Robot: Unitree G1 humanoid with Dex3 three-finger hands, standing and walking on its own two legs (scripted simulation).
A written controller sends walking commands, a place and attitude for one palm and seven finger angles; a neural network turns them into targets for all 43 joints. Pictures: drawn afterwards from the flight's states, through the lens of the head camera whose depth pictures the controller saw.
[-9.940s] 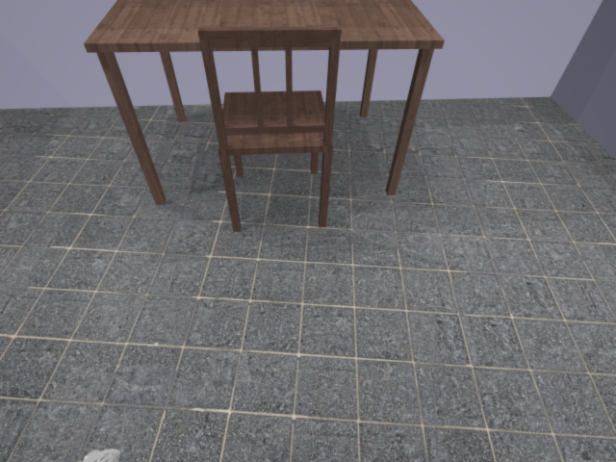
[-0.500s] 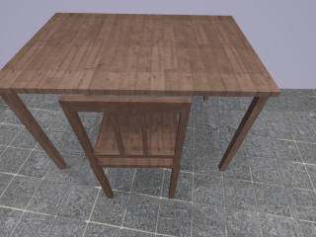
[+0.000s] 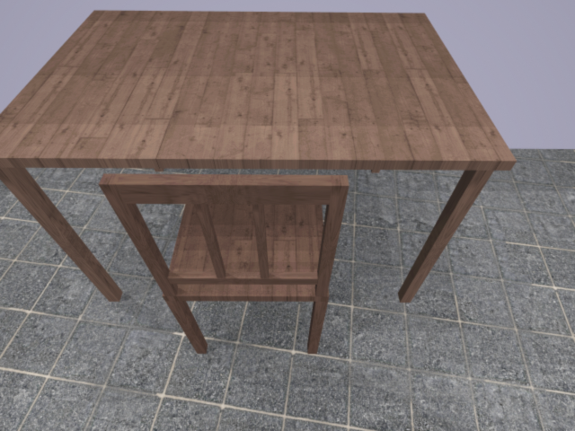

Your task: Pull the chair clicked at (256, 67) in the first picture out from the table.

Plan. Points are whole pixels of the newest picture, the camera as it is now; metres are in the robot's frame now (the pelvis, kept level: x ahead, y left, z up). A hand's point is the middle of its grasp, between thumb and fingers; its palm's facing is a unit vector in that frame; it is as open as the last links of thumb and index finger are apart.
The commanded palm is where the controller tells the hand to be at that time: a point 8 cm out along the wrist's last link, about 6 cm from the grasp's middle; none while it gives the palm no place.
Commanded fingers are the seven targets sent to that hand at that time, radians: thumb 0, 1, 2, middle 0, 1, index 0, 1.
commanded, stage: look again from close up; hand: left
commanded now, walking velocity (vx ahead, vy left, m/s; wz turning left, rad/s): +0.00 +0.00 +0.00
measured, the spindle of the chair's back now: (212, 242) +0.47 +0.19 -0.11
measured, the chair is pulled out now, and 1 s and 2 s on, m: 0.00 0.00 0.00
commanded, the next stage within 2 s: raise the hand toward the chair's back in 0.62 s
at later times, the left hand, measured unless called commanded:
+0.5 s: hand out of the picture +0.03 +0.16 -0.17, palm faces +0.03 -0.98 -0.20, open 7.3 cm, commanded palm none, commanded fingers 0.00 0.90 0.90 -0.20 -0.30 -0.20 -0.30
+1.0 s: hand (188, 363) +0.21 +0.15 -0.01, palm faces +0.09 -1.00 +0.01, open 8.1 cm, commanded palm +0.12 +0.21 -0.07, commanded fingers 0.00 0.55 0.75 -0.17 -0.25 -0.17 -0.25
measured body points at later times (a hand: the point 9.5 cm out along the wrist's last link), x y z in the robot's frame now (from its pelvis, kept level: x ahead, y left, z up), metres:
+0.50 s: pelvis +0.02 -0.01 +0.00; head +0.04 -0.01 +0.45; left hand +0.03 +0.22 -0.16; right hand +0.03 -0.24 -0.16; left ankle -0.03 +0.10 -0.74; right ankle +0.01 -0.14 -0.74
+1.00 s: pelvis -0.02 -0.03 -0.05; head +0.01 -0.02 +0.40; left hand +0.19 +0.20 -0.01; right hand +0.17 -0.28 -0.11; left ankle -0.03 +0.10 -0.74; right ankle +0.01 -0.14 -0.74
